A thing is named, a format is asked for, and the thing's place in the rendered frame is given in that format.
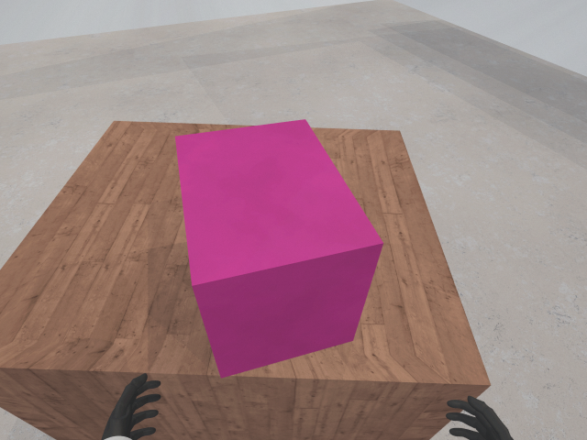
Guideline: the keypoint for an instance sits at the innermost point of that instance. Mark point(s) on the pedestal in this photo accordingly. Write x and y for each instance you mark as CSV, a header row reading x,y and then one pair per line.
x,y
99,292

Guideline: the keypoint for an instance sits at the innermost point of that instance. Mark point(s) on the left robot hand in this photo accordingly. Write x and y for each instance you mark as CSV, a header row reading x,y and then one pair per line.
x,y
122,419

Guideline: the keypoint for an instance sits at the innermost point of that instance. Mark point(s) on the right robot hand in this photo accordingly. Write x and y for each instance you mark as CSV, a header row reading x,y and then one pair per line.
x,y
486,422

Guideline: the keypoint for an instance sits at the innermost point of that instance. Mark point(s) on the carton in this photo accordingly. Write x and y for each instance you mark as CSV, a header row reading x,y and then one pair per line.
x,y
281,254

